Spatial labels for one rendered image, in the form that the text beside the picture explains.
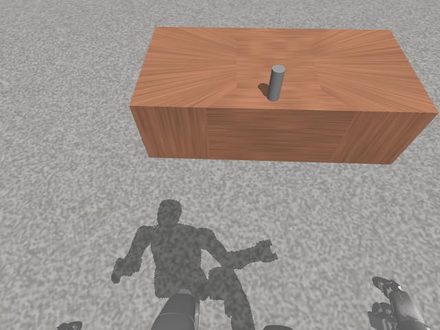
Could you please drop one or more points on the right robot hand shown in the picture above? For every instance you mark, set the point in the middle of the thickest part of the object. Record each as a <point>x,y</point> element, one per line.
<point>402,307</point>

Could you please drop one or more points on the can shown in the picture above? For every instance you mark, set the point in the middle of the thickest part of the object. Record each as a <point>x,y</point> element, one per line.
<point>275,83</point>

